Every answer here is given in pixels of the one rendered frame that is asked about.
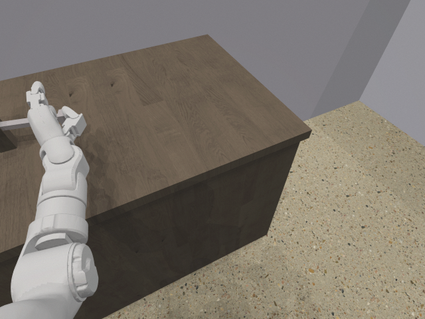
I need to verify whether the robot left forearm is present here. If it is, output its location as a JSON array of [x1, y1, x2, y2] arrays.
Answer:
[[11, 136, 90, 302]]

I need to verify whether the tap lever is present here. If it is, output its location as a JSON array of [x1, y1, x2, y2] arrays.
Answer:
[[0, 109, 66, 131]]

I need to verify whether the left robot upper arm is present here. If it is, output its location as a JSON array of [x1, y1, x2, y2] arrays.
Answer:
[[0, 242, 98, 319]]

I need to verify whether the left robot hand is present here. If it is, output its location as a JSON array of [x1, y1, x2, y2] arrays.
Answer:
[[26, 81, 87, 147]]

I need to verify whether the counter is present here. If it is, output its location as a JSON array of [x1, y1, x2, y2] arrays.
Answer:
[[0, 34, 312, 319]]

